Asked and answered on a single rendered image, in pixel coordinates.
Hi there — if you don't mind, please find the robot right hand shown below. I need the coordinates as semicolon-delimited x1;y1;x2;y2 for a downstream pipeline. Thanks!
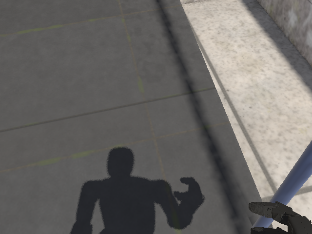
249;201;312;234

